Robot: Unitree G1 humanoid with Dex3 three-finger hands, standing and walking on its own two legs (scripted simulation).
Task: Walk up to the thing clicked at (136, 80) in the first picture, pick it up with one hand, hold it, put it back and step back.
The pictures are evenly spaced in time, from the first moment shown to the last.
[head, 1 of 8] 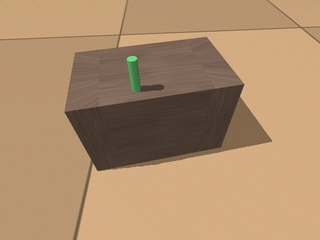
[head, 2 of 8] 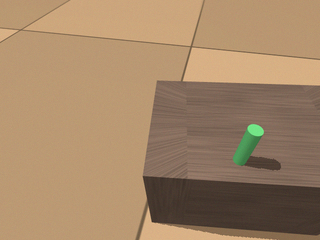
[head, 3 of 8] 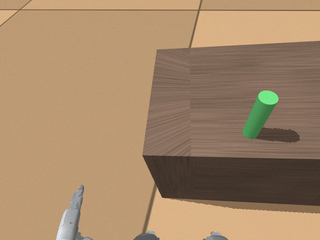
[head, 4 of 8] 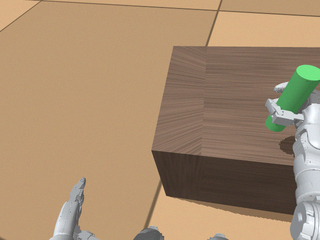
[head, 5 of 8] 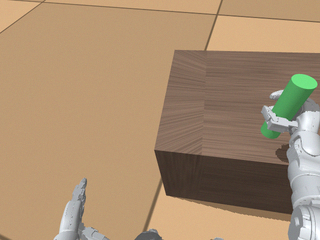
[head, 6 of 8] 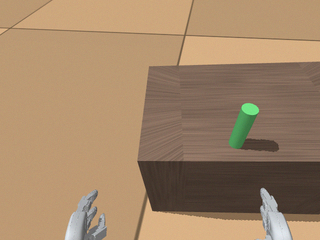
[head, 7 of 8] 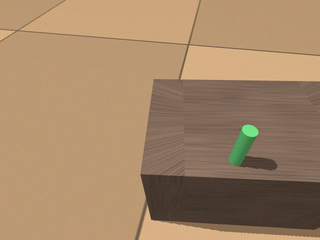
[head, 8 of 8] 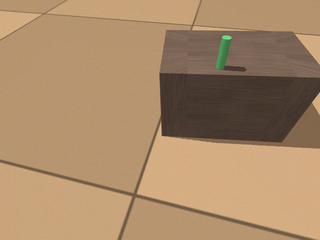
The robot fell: no
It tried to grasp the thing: yes
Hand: right
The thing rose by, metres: 0.23
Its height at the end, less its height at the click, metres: +0.00
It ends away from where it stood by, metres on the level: 0.02
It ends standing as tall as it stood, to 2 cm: yes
